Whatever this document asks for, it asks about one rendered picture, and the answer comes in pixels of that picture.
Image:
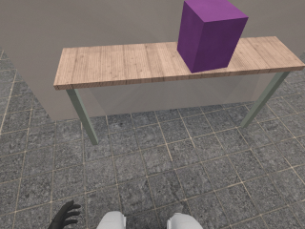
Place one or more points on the table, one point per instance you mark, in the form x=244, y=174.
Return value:
x=114, y=65

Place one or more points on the robot left hand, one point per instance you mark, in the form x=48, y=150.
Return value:
x=59, y=222

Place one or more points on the carton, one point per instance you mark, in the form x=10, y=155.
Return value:
x=209, y=32

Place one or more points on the robot right thigh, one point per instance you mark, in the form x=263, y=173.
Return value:
x=183, y=221

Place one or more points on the robot thigh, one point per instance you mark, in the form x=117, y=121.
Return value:
x=113, y=220
x=183, y=221

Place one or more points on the robot left thigh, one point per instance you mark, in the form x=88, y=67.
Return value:
x=113, y=220

